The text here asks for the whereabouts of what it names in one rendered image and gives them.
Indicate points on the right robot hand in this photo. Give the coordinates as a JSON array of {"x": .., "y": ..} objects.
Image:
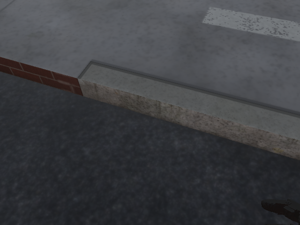
[{"x": 290, "y": 209}]

